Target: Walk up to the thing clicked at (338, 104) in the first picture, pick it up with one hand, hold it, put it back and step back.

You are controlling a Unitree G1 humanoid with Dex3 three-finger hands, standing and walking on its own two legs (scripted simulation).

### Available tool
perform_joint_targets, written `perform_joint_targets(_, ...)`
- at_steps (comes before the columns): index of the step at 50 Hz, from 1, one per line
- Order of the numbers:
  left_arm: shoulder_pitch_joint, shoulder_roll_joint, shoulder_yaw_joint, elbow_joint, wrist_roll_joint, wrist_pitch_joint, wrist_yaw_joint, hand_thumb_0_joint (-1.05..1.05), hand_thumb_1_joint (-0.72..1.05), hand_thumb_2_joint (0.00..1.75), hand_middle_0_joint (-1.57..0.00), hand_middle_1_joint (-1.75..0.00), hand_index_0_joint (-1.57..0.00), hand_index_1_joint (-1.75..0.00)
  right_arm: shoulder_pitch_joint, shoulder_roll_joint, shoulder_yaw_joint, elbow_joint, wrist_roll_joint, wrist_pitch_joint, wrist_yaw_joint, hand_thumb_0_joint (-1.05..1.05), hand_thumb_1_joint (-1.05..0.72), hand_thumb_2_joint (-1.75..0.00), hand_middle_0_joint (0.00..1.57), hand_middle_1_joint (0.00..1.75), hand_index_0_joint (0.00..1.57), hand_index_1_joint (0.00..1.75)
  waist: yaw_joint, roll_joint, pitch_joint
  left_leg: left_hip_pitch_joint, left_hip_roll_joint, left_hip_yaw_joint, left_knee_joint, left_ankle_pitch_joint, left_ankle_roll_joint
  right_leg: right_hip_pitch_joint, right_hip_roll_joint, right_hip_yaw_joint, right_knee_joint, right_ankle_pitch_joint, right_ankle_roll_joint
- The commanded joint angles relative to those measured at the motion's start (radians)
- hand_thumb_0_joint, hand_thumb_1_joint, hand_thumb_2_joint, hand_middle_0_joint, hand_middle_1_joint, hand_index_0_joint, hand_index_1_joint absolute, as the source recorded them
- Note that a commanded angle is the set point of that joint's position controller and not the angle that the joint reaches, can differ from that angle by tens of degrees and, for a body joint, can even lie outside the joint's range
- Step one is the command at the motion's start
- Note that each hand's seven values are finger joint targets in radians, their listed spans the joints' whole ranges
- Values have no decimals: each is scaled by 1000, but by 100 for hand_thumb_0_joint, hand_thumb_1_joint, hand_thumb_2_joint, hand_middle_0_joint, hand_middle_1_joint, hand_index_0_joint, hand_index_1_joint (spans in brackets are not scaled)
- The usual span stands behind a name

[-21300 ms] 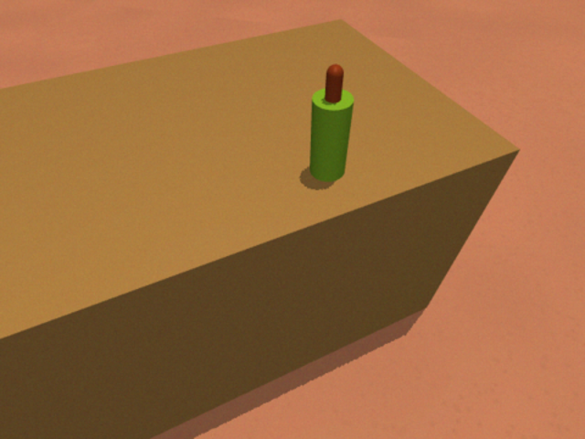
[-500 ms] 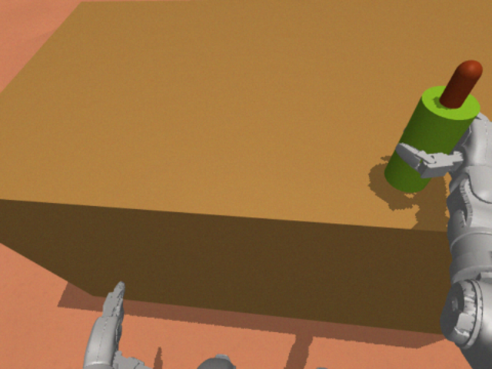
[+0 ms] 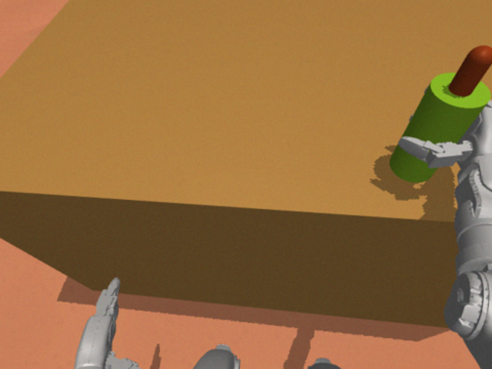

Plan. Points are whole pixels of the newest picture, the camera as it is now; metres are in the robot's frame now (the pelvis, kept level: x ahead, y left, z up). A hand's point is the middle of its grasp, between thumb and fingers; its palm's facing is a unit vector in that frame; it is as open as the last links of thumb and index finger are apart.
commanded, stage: open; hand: right
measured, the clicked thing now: (441, 119) +0.47 -0.23 +0.14
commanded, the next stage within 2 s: withdraw in 0.42 s
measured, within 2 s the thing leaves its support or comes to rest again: neither
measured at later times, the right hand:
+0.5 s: hand (425, 141) +0.46 -0.22 +0.09, palm faces +0.16 +0.99 +0.03, open 11.9 cm
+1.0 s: hand out of the picture +0.47 -0.29 +0.22, palm faces +0.24 +0.97 -0.04, open 17.0 cm
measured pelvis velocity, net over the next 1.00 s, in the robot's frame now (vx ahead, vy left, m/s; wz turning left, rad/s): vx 0.02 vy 0.00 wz -0.01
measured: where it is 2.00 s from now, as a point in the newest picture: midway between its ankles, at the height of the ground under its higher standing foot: outside the picture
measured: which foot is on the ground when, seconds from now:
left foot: down 0.00-1.00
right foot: down 0.00-1.00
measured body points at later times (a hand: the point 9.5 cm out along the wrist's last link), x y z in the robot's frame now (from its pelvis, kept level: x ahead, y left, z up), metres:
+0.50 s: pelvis +0.01 +0.00 +0.00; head +0.08 -0.02 +0.44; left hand +0.15 +0.26 -0.04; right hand +0.45 -0.28 +0.09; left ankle +0.03 +0.14 -0.69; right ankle +0.01 -0.14 -0.69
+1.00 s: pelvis +0.02 +0.00 +0.02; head +0.06 +0.00 +0.46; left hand +0.18 +0.25 -0.05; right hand +0.45 -0.34 +0.23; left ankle +0.03 +0.14 -0.69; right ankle +0.01 -0.14 -0.69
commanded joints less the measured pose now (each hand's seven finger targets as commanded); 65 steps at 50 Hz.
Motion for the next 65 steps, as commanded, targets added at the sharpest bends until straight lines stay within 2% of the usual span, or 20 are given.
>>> perform_joint_targets(1, -17, 142, 78, -188, -9, -57, 10, 0, -55, 5, -5, -4, -4, -5, -340, -187, 0, -148, -4, -35, 8, 0, 14, -73, 102, 92, 103, 92, 5, -49, -333, 161, -20, 35, -108, 171, 31, 159, 22, -29, -114, 155, -41)
perform_joint_targets(4, 2, 141, 78, -210, -9, -60, 11, 0, -57, 7, -5, -5, -4, -6, -322, -168, 5, -125, 0, -32, 15, 0, 10, -72, 108, 94, 109, 95, 13, -33, -350, 184, -21, 34, -100, 195, 27, 153, 22, -30, -103, 178, -42)
perform_joint_targets(15, 25, 145, 96, -217, -13, -52, 6, 0, -56, 6, -5, -5, -4, -5, -372, -186, 4, -216, 2, -25, 8, 0, 33, -38, 80, 60, 80, 60, 7, -57, -357, 180, -16, 31, -86, 215, 28, 163, 28, -34, -89, 192, -42)
perform_joint_targets(19, 34, 137, 87, -195, -13, -50, 11, 0, -58, 7, -6, -5, -4, -6, -453, -250, -29, -385, 14, -46, -7, 0, 35, -31, 71, 52, 70, 52, -22, -154, -471, 179, -23, 42, -67, 253, 37, 272, 25, -25, -91, 271, -29)
perform_joint_targets(23, 38, 130, 80, -161, -6, -41, 11, 0, -59, 8, -6, -5, -3, -7, -363, -188, -11, -311, 13, -39, -19, 0, 32, -30, 62, 47, 61, 47, -23, -134, -441, 172, -33, 56, -63, 292, 41, 291, 21, -12, -85, 410, -20)
perform_joint_targets(25, -47, 177, 113, -243, -4, -47, 21, 0, -58, 7, -6, -5, -4, -7, -443, -237, -26, -380, 6, -55, -35, 0, 31, -31, 58, 45, 57, 45, -8, -118, -492, 193, -31, 52, -67, 314, 40, 317, 17, -13, -75, 420, -23)
perform_joint_targets(29, 47, 115, 76, -105, -5, -29, 9, 0, -54, 4, -5, -6, -6, -5, -267, -133, 2, -171, 7, -35, -34, 0, 42, -13, 33, 22, 33, 22, -16, -74, -282, 158, -30, 52, -88, 235, 40, 184, 24, -21, -109, 280, -32)
perform_joint_targets(31, -66, 207, 146, -245, -6, -40, 24, 0, -53, 4, -6, -6, -6, -5, -451, -341, -89, -401, -6, -59, -49, 0, 43, -13, 23, 18, 23, 18, -32, -116, -495, 256, -22, 40, -90, 288, 34, 278, 24, -27, -103, 303, -35)
perform_joint_targets(34, 38, 156, 118, -126, -10, -24, 18, 0, -51, 2, -5, -5, -6, -4, -363, -259, -45, -314, 0, -33, -35, 0, 41, -21, 27, 25, 26, 25, -27, -117, -393, 255, -23, 43, -100, 311, 35, 264, 34, -30, -114, 329, -34)
perform_joint_targets(37, -44, 133, 66, -191, -19, -32, 22, 0, -53, 4, -5, -5, -6, -5, -491, -402, -119, -473, 8, -31, -31, 0, 44, -15, 20, 18, 20, 18, -56, -136, -533, 332, -21, 41, -103, 386, 33, 342, 30, -29, -110, 429, -30)
perform_joint_targets(40, -23, 91, 21, -67, -27, -21, 22, 0, -54, 4, -5, -5, -5, -4, -432, -377, -95, -326, 10, 22, -8, 0, 50, -6, 12, 8, 11, 8, -59, -128, -361, 331, -16, 41, -139, 335, 34, 272, 36, -30, -148, 362, -33)
perform_joint_targets(43, -103, 154, 58, -88, -31, -34, 39, 0, -54, 4, -5, -5, -5, -4, -555, -469, -113, -401, 7, 63, 15, 0, 52, -5, 10, 7, 9, 7, -52, -183, -451, 343, -13, 36, -155, 344, 35, 353, 28, -30, -171, 386, -28)
perform_joint_targets(47, -82, 123, 24, 6, -46, -47, 41, 0, -54, 4, -5, -4, -5, -4, -438, -324, 1, -125, 16, 158, 101, 0, 55, -4, 7, 6, 7, 5, -13, -71, -264, 293, -19, 54, -190, 303, 27, 300, 22, -22, -201, 338, -37)
perform_joint_targets(50, -87, 182, 56, -25, -45, -65, 54, 0, -59, 8, -7, -6, -5, -9, -489, -391, -17, -110, 22, 200, 160, 0, 51, -4, 5, 5, 6, 5, -1, -33, -309, 282, -22, 58, -204, 322, 22, 361, 18, -17, -206, 370, -41)
perform_joint_targets(51, -112, 183, 78, -100, -42, -55, 45, 0, -56, 6, -7, -6, -6, -7, -526, -610, -41, -216, -104, 175, 100, 0, 52, -4, 6, 5, 6, 5, -71, -18, -303, 319, -12, 58, -226, 310, 21, 356, 22, -33, -233, 364, -34)
perform_joint_targets(54, 43, 164, 82, -7, -50, -33, 18, 0, -55, 4, -6, -5, -6, -6, -373, -443, 25, 15, -90, 200, 48, 0, 54, -3, 5, 5, 6, 5, -23, 49, -147, 304, -13, 66, -255, 279, 17, 301, 29, -40, -258, 298, -43)
perform_joint_targets(56, 7, 163, 71, -90, -52, -29, 0, 0, -54, 4, -6, -6, -6, -5, -420, -617, -58, -114, -123, 189, 16, 0, 54, -3, 5, 5, 6, 5, -64, 20, -234, 366, -3, 56, -252, 342, 15, 309, 38, -54, -255, 353, -45)
perform_joint_targets(58, 27, 107, 3, -59, -49, -10, -22, 0, -54, 3, -5, -5, -6, -4, -486, -672, -73, -173, -145, 179, -2, 0, 58, -2, 5, 5, 6, 5, -89, -49, -304, 412, 2, 44, -243, 380, 20, 328, 46, -64, -251, 392, -38)
perform_joint_targets(62, -49, 164, 61, -77, -54, -12, -29, 0, -52, 4, -4, -4, -5, -3, -521, -780, -158, -332, -156, 154, -62, 0, 58, -4, 6, 5, 6, 5, -137, -198, -462, 482, -2, 45, -239, 429, 40, 420, 43, -58, -256, 495, -18)
perform_joint_targets(65, -81, 197, 106, 13, -46, -13, -20, 0, -53, 5, -4, -4, -5, -3, -395, -690, -131, -301, -156, 150, -106, 0, 59, -4, 6, 5, 6, 5, -131, -261, -381, 405, -27, 62, -266, 359, 54, 476, 18, -37, -262, 552, 0)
